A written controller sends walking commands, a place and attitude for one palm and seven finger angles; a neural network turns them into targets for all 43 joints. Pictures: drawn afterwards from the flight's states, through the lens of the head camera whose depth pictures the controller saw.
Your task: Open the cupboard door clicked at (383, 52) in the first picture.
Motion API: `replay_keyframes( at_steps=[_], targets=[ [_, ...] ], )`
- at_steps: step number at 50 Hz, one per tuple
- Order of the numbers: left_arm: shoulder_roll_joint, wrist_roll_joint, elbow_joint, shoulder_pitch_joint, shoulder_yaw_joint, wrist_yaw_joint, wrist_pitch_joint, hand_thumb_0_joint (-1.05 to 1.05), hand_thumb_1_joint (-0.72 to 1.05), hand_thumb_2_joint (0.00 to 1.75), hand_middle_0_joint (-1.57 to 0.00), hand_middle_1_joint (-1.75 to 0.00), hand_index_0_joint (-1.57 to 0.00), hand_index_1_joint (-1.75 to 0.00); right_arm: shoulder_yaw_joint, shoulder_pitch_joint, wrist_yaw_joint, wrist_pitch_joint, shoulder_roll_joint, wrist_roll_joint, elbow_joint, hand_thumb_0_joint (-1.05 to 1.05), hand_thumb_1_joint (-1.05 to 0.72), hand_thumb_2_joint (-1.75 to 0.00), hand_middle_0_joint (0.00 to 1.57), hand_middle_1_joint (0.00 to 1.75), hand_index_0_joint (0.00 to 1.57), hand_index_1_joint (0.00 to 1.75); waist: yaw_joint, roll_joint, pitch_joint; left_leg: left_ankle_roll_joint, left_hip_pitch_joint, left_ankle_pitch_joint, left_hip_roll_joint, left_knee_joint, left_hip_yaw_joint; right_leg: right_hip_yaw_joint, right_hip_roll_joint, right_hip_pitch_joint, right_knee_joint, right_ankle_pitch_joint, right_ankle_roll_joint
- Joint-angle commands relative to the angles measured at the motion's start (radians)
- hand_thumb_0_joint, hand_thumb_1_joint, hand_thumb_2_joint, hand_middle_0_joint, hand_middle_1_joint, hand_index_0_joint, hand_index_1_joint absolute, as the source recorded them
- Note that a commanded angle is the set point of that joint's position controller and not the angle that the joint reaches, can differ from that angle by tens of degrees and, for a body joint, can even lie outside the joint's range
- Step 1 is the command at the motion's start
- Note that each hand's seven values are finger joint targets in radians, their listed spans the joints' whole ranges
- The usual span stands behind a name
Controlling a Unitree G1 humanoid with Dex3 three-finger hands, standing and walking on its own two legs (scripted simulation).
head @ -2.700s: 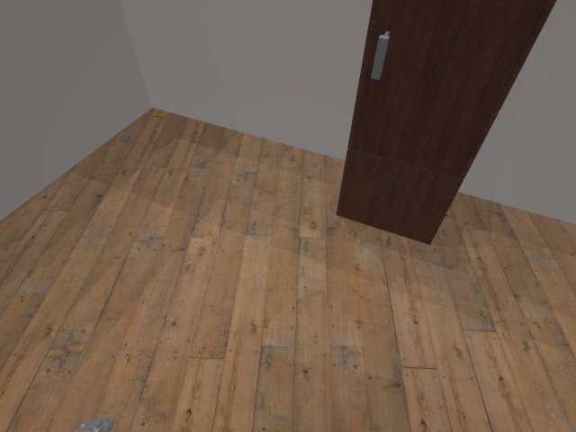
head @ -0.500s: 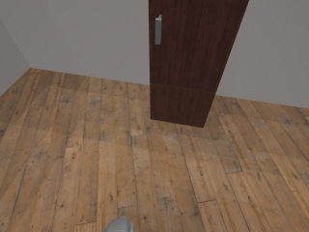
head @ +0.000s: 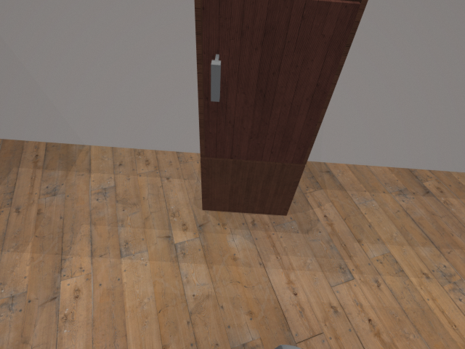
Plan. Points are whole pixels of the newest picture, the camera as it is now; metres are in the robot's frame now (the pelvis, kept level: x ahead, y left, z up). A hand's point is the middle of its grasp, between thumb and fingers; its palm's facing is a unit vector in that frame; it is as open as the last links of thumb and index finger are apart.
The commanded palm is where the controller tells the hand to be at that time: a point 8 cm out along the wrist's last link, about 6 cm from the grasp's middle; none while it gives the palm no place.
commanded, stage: take the last steps up to it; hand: left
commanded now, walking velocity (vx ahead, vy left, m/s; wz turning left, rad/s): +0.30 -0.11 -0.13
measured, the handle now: (216, 77) +0.83 +0.10 +0.02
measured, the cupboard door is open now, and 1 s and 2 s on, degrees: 0 0 0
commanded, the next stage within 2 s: come to a stop and stand still in 0.66 s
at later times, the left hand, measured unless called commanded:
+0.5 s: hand (178, 322) +0.21 +0.12 -0.17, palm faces +0.02 -0.98 -0.21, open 7.1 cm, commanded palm none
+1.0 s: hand (186, 270) +0.32 +0.12 -0.18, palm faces +0.02 -0.98 -0.19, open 7.3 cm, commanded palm none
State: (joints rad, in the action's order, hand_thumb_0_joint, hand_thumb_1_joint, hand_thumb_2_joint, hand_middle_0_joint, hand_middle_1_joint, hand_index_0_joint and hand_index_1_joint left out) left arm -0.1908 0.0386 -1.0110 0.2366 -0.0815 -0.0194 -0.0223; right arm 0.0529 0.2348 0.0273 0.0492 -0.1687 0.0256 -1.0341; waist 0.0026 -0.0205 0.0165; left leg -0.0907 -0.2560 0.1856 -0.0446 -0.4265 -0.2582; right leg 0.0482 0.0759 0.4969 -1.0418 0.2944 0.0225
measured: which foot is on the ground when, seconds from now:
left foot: down 0.00-0.34, up 0.36-0.64, down 0.66-1.00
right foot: up 0.00-0.32, down 0.34-0.66, up 0.68-1.00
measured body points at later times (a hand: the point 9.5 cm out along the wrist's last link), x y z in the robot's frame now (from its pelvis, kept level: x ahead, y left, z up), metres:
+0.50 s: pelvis +0.14 -0.06 +0.00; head +0.15 -0.06 +0.44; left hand +0.20 +0.17 -0.16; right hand +0.09 -0.28 -0.16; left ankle +0.13 +0.04 -0.69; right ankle +0.10 -0.18 -0.74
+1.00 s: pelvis +0.28 -0.06 +0.00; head +0.31 -0.05 +0.45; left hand +0.32 +0.17 -0.16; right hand +0.29 -0.28 -0.16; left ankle +0.28 +0.04 -0.74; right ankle +0.32 -0.20 -0.71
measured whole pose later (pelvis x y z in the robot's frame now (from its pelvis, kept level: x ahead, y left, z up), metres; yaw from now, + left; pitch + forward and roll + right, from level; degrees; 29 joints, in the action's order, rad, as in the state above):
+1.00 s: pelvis +0.28 -0.06 +0.00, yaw -2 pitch -2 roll +0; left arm -0.17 0.02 -1.06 0.22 -0.05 0.02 -0.04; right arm 0.04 0.23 0.04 0.00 -0.12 0.02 -1.09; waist 0.00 -0.03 0.09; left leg -0.02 -0.16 0.25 -0.05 -0.45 -0.18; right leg 0.06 0.08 0.40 -0.77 0.31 0.04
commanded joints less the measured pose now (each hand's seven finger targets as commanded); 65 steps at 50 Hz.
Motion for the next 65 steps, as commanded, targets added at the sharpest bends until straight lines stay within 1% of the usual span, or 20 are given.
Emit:
replay_keyframes(
  at_steps=[1,10,14,15,17,19,23,29,31,32,33,34,37,40,43,52,54,55,59,65],
  targets=[
    [-0.029,0.001,0.039,0.003,-0.001,-0.007,0.004,0.0,0.9,0.9,-0.2,-0.3,-0.2,-0.3,0.026,0.137,0.003,0.02,-0.134,0.004,0.002,0.0,-0.9,-0.9,0.2,0.3,0.2,0.3,0.033,0.085,0.014,-0.048,0.117,0.232,-0.322,0.305,0.332,-0.034,0.046,0.089,0.086,-0.024,0.006],
    [-0.013,-0.006,0.051,-0.132,0.02,-0.011,0.022,0.0,0.9,0.9,-0.2,-0.3,-0.2,-0.3,0.034,0.232,-0.006,0.004,-0.15,0.014,-0.062,0.0,-0.9,-0.9,0.2,0.3,0.2,0.3,0.071,0.121,0.049,-0.045,0.145,0.188,-0.314,0.262,0.276,0.041,0.021,-0.034,0.385,0.052,-0.012],
    [-0.016,-0.011,0.001,-0.031,0.022,-0.002,0.042,0.0,0.9,0.9,-0.2,-0.3,-0.2,-0.3,0.024,0.228,-0.01,-0.003,-0.13,0.008,-0.083,0.0,-0.9,-0.9,0.2,0.3,0.2,0.3,0.018,0.124,-0.002,0.013,0.114,0.084,-0.258,0.109,0.188,0.11,-0.034,-0.264,0.621,-0.065,-0.028],
    [-0.045,-0.012,-0.028,0.034,0.018,0.006,0.051,0.0,0.9,0.9,-0.2,-0.3,-0.2,-0.3,0.02,0.225,-0.016,-0.001,-0.107,0.001,-0.085,0.0,-0.9,-0.9,0.2,0.3,0.2,0.3,-0.013,0.066,-0.024,0.042,0.012,0.053,-0.224,0.006,0.14,0.068,-0.005,-0.426,0.663,-0.098,-0.056],
    [-0.197,-0.013,-0.099,0.255,-0.011,0.028,0.067,0.0,0.9,0.9,-0.2,-0.3,-0.2,-0.3,-0.011,0.127,-0.027,0.004,-0.018,-0.008,-0.022,0.0,-0.9,-0.9,0.2,0.3,0.2,0.3,-0.104,-0.229,-0.047,0.109,-0.409,0.379,-0.047,-0.444,0.006,-0.342,0.306,-0.725,0.77,-0.088,-0.218],
    [-0.176,-0.019,-0.108,0.239,-0.01,0.038,0.072,0.0,0.9,0.9,-0.2,-0.3,-0.2,-0.3,0.006,0.034,-0.027,-0.01,-0.047,-0.004,0.009,0.0,-0.9,-0.9,0.2,0.3,0.2,0.3,-0.103,-0.19,0.02,0.091,-0.487,0.364,-0.085,-0.688,0.162,-0.378,0.328,-0.576,0.844,0.029,-0.255],
    [-0.059,-0.007,-0.055,0.096,0.015,0.047,0.088,0.0,0.9,0.9,-0.2,-0.3,-0.2,-0.3,0.012,0.088,-0.034,-0.023,-0.007,0.007,-0.001,0.0,-0.9,-0.9,0.2,0.3,0.2,0.3,0.008,-0.074,0.082,0.111,-0.367,0.204,-0.114,-0.587,0.177,-0.11,0.23,-0.372,0.827,-0.189,-0.193],
    [-0.101,-0.011,-0.072,0.095,0.021,0.038,0.086,0.0,0.9,0.9,-0.2,-0.3,-0.2,-0.3,0.002,0.05,-0.048,-0.013,-0.011,-0.001,0.026,0.0,-0.9,-0.9,0.2,0.3,0.2,0.3,0.022,-0.124,0.084,0.094,-0.132,0.069,-0.05,-0.259,0.106,-0.027,0.167,-0.299,0.758,-0.259,-0.15],
    [-0.104,-0.017,-0.074,0.09,0.02,0.036,0.08,0.0,0.9,0.9,-0.2,-0.3,-0.2,-0.3,0.008,0.135,-0.041,-0.006,-0.045,0.003,-0.002,0.0,-0.9,-0.9,0.2,0.3,0.2,0.3,0.074,-0.06,0.055,0.09,0.086,-0.018,-0.017,-0.14,0.079,0.009,0.128,-0.221,0.619,-0.276,-0.117],
    [-0.084,-0.022,-0.068,0.1,0.024,0.032,0.076,0.0,0.9,0.9,-0.2,-0.3,-0.2,-0.3,0.021,0.236,-0.033,0.0,-0.106,0.009,-0.03,0.0,-0.9,-0.9,0.2,0.3,0.2,0.3,0.111,0.058,-0.017,0.07,0.244,-0.054,-0.066,-0.074,0.153,0.045,0.075,-0.174,0.424,-0.271,-0.084],
    [-0.036,-0.032,-0.046,0.13,0.026,0.025,0.071,0.0,0.9,0.9,-0.2,-0.3,-0.2,-0.3,0.045,0.329,-0.021,0.006,-0.222,0.021,-0.043,0.0,-0.9,-0.9,0.2,0.3,0.2,0.3,0.131,0.304,-0.096,-0.028,0.374,-0.103,-0.314,0.041,0.482,0.123,-0.046,-0.014,0.14,0.044,-0.028],
    [-0.053,-0.025,-0.024,0.1,0.03,0.028,0.069,0.0,0.9,0.9,-0.2,-0.3,-0.2,-0.3,0.044,0.356,-0.01,0.001,-0.259,0.012,-0.057,0.0,-0.9,-0.9,0.2,0.3,0.2,0.3,0.139,0.393,-0.125,-0.083,0.377,-0.1,-0.425,0.161,0.655,0.039,-0.082,0.054,-0.097,0.314,-0.031],
    [-0.043,-0.016,-0.037,0.034,0.027,0.015,0.062,0.0,0.9,0.9,-0.2,-0.3,-0.2,-0.3,0.014,0.159,0.004,0.011,-0.162,0.005,-0.003,0.0,-0.9,-0.9,0.2,0.3,0.2,0.3,0.064,0.116,0.046,-0.091,0.156,-0.175,-0.373,0.172,0.477,-0.044,0.04,0.108,-0.206,0.133,-0.025],
    [0.013,-0.022,-0.088,0.147,0.038,0.022,0.028,0.0,0.9,0.9,-0.2,-0.3,-0.2,-0.3,-0.013,0.038,0.01,0.02,-0.097,-0.008,0.008,0.0,-0.9,-0.9,0.2,0.3,0.2,0.3,-0.024,0.147,0.027,-0.022,0.027,-0.488,-0.248,0.154,0.204,-0.028,0.044,-0.086,-0.008,0.021,0.009],
    [0.014,-0.023,-0.084,0.156,0.041,0.04,-0.001,0.0,0.9,0.9,-0.2,-0.3,-0.2,-0.3,-0.014,0.028,0.017,0.003,-0.105,-0.013,-0.002,0.0,-0.9,-0.9,0.2,0.3,0.2,0.3,-0.029,0.131,-0.003,-0.033,0.062,-0.634,-0.239,0.124,0.176,-0.002,0.016,-0.134,0.145,-0.01,0.026],
    [-0.045,-0.013,-0.006,0.125,0.012,0.05,0.006,0.0,0.9,0.9,-0.2,-0.3,-0.2,-0.3,0.044,-0.005,0.008,-0.059,-0.135,-0.006,0.004,0.0,-0.9,-0.9,0.2,0.3,0.2,0.3,-0.04,0.142,-0.002,0.009,0.061,-0.373,-0.221,-0.075,0.188,0.029,0.004,-0.259,0.52,-0.184,-0.003],
    [-0.177,0.001,0.007,0.116,-0.004,0.06,0.029,0.0,0.9,0.9,-0.2,-0.3,-0.2,-0.3,0.034,0.077,-0.006,-0.068,-0.034,-0.019,0.02,0.0,-0.9,-0.9,0.2,0.3,0.2,0.3,-0.013,-0.233,-0.064,0.114,-0.124,0.307,0.005,-0.392,0.092,-0.275,0.298,-0.39,0.633,-0.809,-0.119],
    [-0.18,-0.011,0.017,0.136,0.0,0.059,0.026,0.0,0.9,0.9,-0.2,-0.3,-0.2,-0.3,0.035,0.063,0.001,-0.09,-0.041,-0.021,0.028,0.0,-0.9,-0.9,0.2,0.3,0.2,0.3,-0.04,-0.188,-0.091,0.109,-0.101,0.461,0.029,-0.551,0.203,-0.282,0.364,-0.329,0.658,-0.901,-0.2],
    [-0.132,-0.015,0.047,0.022,-0.001,0.071,0.027,0.0,0.9,0.9,-0.2,-0.3,-0.2,-0.3,0.038,0.031,-0.005,-0.102,-0.073,-0.012,0.018,0.0,-0.9,-0.9,0.2,0.3,0.2,0.3,-0.019,-0.132,-0.095,0.134,-0.224,0.301,0.021,-0.816,0.296,-0.203,0.275,-0.357,0.635,-0.77,-0.207],
    [-0.152,-0.005,0.063,0.007,-0.01,0.073,0.022,0.0,0.9,0.9,-0.2,-0.3,-0.2,-0.3,0.028,-0.001,-0.021,-0.107,-0.07,-0.005,0.044,0.0,-0.9,-0.9,0.2,0.3,0.2,0.3,-0.037,-0.143,-0.069,0.149,-0.183,0.256,0.014,-0.609,0.269,-0.186,0.25,-0.328,0.725,-0.351,-0.19]
  ],
)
